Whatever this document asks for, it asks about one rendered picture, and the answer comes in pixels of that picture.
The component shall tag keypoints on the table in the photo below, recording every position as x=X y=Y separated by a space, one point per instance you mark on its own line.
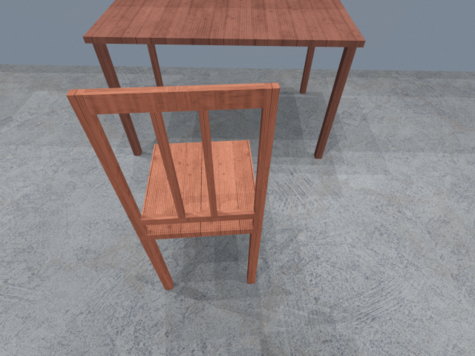
x=294 y=23

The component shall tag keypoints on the chair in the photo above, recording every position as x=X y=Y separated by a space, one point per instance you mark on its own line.
x=194 y=189

